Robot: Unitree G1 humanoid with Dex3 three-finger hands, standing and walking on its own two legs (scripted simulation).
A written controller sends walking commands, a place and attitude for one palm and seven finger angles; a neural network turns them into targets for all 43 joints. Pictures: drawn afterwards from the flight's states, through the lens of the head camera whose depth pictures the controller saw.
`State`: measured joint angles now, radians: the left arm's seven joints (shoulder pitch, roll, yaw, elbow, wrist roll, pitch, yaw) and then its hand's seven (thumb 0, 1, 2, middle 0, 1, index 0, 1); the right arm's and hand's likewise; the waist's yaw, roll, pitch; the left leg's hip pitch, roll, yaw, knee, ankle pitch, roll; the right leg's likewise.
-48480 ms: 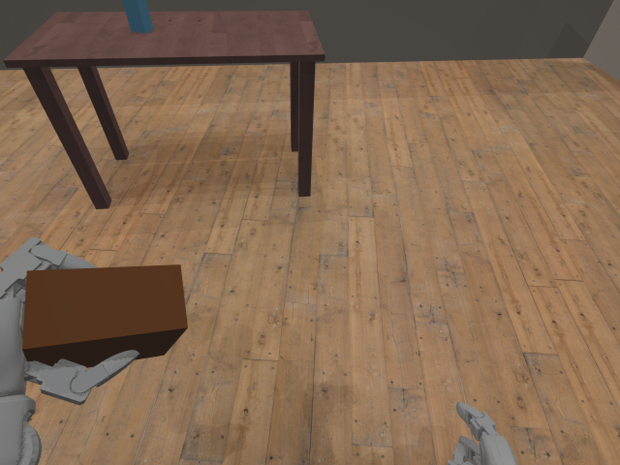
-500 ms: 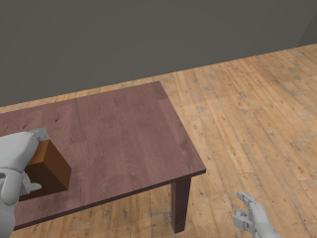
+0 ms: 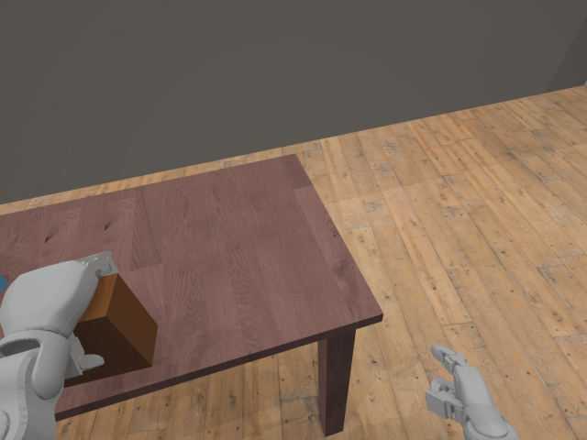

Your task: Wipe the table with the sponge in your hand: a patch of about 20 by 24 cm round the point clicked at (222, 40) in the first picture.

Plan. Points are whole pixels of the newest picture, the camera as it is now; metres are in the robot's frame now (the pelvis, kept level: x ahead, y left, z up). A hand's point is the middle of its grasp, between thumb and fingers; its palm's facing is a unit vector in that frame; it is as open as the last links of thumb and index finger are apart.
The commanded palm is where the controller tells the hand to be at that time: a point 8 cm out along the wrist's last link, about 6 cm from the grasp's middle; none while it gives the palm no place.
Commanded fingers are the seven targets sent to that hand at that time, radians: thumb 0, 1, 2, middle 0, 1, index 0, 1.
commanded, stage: bring the sponge back beside the body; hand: left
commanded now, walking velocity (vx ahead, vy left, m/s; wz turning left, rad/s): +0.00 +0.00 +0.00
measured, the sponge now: (98, 340) +0.20 +0.30 +0.06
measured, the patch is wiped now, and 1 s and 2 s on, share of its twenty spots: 1.00 1.00 1.00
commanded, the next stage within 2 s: step back with the hand held close in 0.68 s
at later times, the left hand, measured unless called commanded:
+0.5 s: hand (107, 318) +0.20 +0.27 +0.11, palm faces +0.08 -0.11 -0.99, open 10.5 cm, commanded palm +0.16 +0.27 +0.18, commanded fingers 0.00 0.10 1.30 -1.20 -1.60 -1.20 -1.60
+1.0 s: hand (156, 300) +0.21 +0.20 +0.15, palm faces +0.30 -0.84 -0.45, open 10.5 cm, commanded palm +0.16 +0.24 +0.18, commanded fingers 0.00 0.10 1.30 -1.20 -1.60 -1.20 -1.60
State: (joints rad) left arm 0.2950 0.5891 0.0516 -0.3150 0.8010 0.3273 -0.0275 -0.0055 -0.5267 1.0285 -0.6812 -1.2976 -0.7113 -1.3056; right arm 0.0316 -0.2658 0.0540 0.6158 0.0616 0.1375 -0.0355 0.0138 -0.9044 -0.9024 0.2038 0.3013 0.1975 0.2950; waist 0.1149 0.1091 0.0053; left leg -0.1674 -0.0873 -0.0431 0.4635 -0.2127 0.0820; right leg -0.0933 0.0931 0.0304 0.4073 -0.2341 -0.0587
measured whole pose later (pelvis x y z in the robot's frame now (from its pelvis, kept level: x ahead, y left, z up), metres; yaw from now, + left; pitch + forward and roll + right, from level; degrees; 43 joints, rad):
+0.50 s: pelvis +0.00 -0.01 +0.00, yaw -1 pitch -5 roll -1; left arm 0.33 0.55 -0.02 -0.38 0.83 0.42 0.00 -0.01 -0.53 1.03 -0.68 -1.30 -0.71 -1.30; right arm 0.02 -0.27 0.05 0.61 0.06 0.16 -0.02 0.01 -0.90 -0.90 0.20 0.30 0.20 0.29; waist 0.11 0.11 -0.01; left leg -0.15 -0.07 -0.03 0.47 -0.23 0.07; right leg -0.08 0.11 0.04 0.42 -0.25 -0.08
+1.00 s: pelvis +0.00 -0.04 -0.01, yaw +1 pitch +0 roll -1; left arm 0.47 0.42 0.28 -0.52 -0.06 0.00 0.09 -0.01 -0.53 1.03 -0.68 -1.30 -0.71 -1.30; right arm 0.17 -0.24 0.04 0.48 0.05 0.10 -0.05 0.01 -0.90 -0.90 0.20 0.30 0.20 0.30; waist 0.02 0.03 0.00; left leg -0.30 -0.05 -0.08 0.56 -0.26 0.03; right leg -0.20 0.14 -0.01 0.47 -0.26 -0.10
